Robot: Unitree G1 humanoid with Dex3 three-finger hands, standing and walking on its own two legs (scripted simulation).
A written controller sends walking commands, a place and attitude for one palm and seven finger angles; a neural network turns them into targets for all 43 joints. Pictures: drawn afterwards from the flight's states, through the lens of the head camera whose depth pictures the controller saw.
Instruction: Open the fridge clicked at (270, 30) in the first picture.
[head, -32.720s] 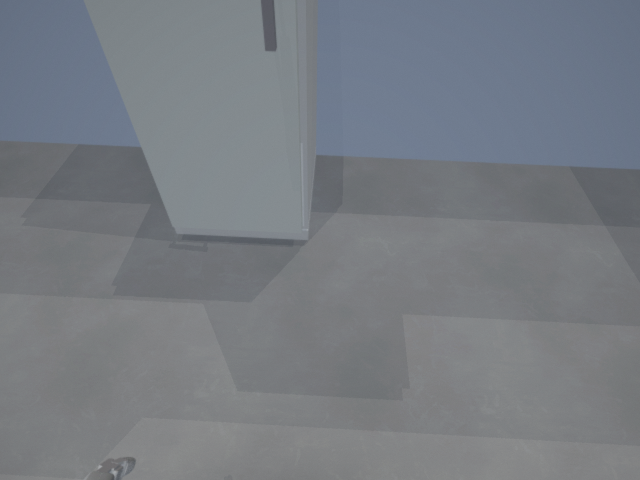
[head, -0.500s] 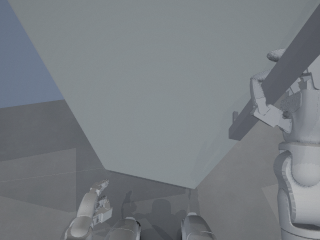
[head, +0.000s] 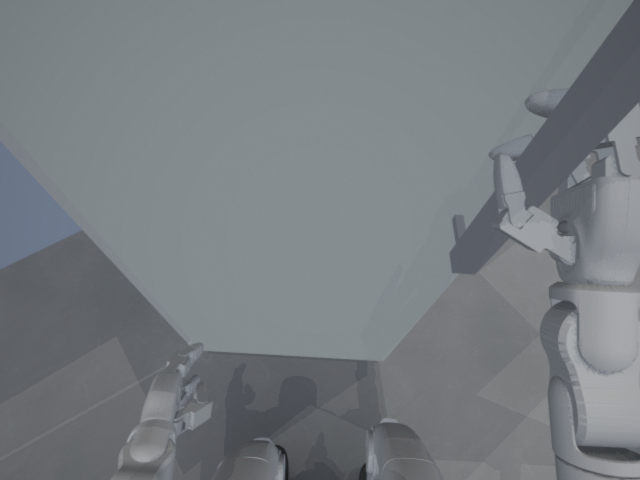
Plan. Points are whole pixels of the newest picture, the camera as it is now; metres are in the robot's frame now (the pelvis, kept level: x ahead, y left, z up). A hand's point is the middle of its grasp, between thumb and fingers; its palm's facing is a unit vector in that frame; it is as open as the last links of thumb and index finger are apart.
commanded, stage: walk backward, drawing the door open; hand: right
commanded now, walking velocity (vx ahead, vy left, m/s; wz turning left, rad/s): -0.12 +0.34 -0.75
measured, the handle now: (537, 141) +0.37 -0.12 +0.24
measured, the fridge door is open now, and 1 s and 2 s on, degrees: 39 73 69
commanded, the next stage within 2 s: stop walking and hold the door back in 0.82 s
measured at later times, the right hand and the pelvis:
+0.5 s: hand (484, 350) +0.21 -0.07 +0.21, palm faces +0.48 +0.85 -0.19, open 6.9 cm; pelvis -0.04 +0.18 +0.00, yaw -21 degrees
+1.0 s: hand out of the picture +0.10 +0.00 +0.21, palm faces +0.78 +0.59 -0.21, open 6.9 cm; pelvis -0.03 +0.33 +0.00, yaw -39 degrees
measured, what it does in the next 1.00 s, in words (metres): steps to the left, turning right: right foot, then left foot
